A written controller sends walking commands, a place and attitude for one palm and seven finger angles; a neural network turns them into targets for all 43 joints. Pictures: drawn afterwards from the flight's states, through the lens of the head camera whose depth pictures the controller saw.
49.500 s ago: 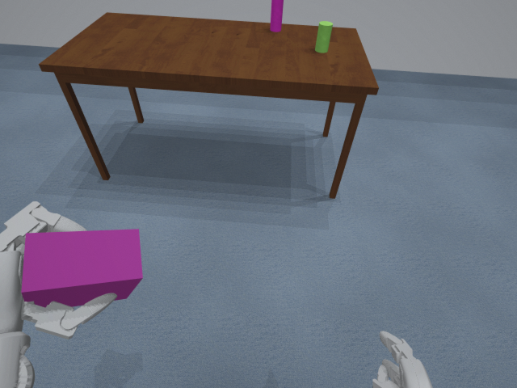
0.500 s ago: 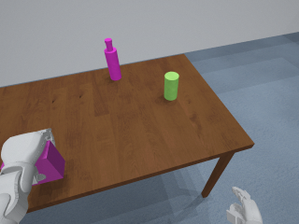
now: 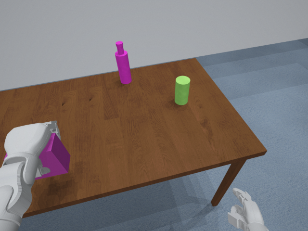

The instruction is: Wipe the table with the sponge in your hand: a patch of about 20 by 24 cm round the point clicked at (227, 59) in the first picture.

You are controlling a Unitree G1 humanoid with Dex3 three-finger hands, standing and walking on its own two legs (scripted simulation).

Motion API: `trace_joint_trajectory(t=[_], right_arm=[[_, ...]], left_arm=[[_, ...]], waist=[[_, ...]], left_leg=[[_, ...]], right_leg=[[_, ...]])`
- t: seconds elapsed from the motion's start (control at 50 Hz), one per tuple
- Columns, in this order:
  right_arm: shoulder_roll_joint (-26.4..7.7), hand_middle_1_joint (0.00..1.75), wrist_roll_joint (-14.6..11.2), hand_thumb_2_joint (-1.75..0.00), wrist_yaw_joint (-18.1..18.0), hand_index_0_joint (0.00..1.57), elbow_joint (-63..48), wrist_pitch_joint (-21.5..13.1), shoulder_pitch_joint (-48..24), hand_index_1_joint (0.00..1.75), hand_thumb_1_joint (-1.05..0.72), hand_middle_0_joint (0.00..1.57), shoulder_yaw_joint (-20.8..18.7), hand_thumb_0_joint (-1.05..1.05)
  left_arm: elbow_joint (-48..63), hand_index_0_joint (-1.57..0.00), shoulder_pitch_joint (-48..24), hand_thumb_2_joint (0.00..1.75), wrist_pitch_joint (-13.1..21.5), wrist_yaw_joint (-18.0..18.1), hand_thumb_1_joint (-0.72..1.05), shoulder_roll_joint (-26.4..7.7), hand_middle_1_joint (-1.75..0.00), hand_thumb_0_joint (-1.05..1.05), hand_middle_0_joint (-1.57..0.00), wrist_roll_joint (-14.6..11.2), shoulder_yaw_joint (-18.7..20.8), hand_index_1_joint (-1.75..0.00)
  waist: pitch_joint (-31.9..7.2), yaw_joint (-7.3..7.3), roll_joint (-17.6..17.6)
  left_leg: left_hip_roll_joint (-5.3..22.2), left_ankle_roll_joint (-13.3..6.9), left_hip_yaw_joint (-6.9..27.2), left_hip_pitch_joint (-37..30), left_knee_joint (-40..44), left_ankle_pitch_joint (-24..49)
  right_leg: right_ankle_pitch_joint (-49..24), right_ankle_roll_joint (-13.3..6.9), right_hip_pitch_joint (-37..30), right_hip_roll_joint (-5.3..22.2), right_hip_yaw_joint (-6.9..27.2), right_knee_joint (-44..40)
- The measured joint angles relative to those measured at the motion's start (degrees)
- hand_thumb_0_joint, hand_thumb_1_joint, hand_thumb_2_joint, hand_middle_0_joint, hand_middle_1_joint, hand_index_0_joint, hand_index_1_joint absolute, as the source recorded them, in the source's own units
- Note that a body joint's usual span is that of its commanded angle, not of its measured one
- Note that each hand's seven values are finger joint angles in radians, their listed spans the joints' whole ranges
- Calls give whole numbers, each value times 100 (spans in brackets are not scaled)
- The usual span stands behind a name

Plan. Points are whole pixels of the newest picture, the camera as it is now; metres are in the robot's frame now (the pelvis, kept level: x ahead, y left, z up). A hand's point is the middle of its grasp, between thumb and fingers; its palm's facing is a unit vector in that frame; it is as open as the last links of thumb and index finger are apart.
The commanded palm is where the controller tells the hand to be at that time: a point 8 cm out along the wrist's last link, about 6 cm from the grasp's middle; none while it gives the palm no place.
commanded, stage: lift the sponge slowly off the table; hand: left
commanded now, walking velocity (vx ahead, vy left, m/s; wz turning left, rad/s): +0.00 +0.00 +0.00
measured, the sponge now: (44, 160) +0.24 +0.35 +0.04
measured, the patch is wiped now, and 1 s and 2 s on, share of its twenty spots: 1.00 1.00 1.00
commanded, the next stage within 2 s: bring the sponge back beside the body in 0.06 s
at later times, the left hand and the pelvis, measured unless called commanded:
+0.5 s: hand (37, 156) +0.23 +0.33 +0.09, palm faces +0.01 -0.04 -1.00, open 10.1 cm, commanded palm +0.20 +0.33 +0.15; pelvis +0.01 +0.00 +0.00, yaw +0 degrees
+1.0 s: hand (38, 167) +0.20 +0.31 +0.10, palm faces +0.03 -0.09 -1.00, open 10.1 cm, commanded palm +0.17 +0.30 +0.16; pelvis +0.00 -0.01 +0.00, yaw -1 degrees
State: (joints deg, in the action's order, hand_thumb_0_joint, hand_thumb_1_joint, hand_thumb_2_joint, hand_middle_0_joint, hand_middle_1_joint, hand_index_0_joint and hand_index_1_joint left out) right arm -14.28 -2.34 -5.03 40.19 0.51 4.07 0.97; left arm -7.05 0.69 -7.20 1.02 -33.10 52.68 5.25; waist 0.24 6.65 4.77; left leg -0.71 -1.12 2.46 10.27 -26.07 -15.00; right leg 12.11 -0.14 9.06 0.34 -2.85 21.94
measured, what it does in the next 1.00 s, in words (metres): stands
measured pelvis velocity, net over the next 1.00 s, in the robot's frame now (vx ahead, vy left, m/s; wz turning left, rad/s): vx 0.00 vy -0.01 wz -0.01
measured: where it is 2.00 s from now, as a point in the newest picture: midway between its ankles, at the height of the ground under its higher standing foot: outside the picture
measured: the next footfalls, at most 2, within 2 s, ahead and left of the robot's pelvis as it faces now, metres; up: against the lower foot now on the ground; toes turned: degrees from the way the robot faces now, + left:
none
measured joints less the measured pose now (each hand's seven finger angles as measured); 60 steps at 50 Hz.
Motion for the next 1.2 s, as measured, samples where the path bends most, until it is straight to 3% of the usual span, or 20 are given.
trace_joint_trajectory(t=[0.18, 0.28, 0.4, 0.5, 0.64, 0.82, 0.92, 1.04, 1.2], right_arm=[[-96, 30, -45, -90, 88, 20, -62, 188, 43, 30, -91, 20, 58, 1], [-171, 30, -5, -90, 36, 20, -67, 98, 145, 30, -91, 20, -26, 1], [-139, 30, 34, -90, 20, 20, -32, 12, 152, 30, -91, 20, -113, 1], [-89, 30, 6, -90, 87, 20, -41, 58, 28, 30, -91, 20, -89, 1], [-98, 30, -23, -90, 118, 20, -145, 90, -121, 30, -91, 20, 21, 1], [7, 30, 50, -90, 106, 20, -171, 58, -210, 30, -91, 20, 122, 1], [26, 30, 34, -90, 158, 20, -138, 106, -235, 30, -91, 20, 146, 1], [-59, 30, 13, -90, 188, 20, -145, 120, -232, 30, -91, 20, 137, 1], [-73, 30, 60, -90, 199, 20, -164, 60, -172, 30, -91, 20, 94, 2]], left_arm=[[-198, -73, 99, 106, -412, -210, -50, -71, -132, 0, -73, -141, 84, -134], [44, -73, 336, 106, -169, -293, -50, -42, -132, 0, -73, -131, 102, -134], [628, -73, 718, 106, 131, -60, -50, -4, -132, 0, -73, -158, 142, -133], [808, -73, 815, 106, -170, 74, -50, 3, -132, 0, -73, -265, 195, -133], [999, -73, 913, 106, -696, -178, -50, 104, -132, 0, -73, -348, -3, -134], [1408, -73, 1063, 106, -474, -246, -50, 169, -132, 0, -73, -206, -278, -133], [1516, -73, 1091, 106, -667, -141, -50, 142, -132, 0, -73, -248, -169, -133], [1725, -73, 1258, 106, -1006, -256, -50, 237, -132, 0, -73, -353, -208, -133], [2210, -73, 1611, 107, -846, -266, -50, 333, -132, 0, -73, -278, -495, -133]], waist=[[-11, -103, -13], [66, -51, -32], [41, 5, -23], [-9, 14, 8], [-22, 34, 74], [50, 129, 33], [56, 131, 41], [31, 93, 108], [21, 117, 109]], left_leg=[[1, 0, -53, -49, 127, 47], [16, 0, -22, -70, 82, 10], [37, 7, -24, -137, 33, -55], [38, 13, -39, -188, 58, -50], [4, 3, -11, -277, 126, 7], [35, 30, -13, -443, 201, 55], [70, 56, -39, -505, 236, 78], [67, 56, -60, -509, 260, 114], [82, 73, -79, -572, 253, 122]], right_leg=[[-20, 9, 5, 1, 54, -45], [-7, 1, -54, -16, 24, -63], [26, 1, -139, -38, 29, -64], [28, 3, -172, -39, 45, -63], [12, 10, -256, -5, 17, -87], [-41, -25, -414, -37, 22, -160], [-82, -45, -466, -72, 50, -203], [-101, -42, -444, -68, 71, -181], [-86, -64, -470, -82, 93, -117]])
